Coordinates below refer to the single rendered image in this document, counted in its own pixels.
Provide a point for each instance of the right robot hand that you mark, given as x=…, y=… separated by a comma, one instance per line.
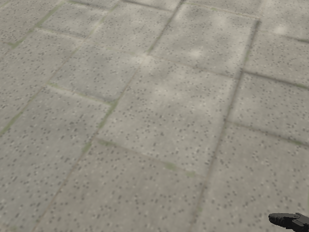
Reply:
x=297, y=221

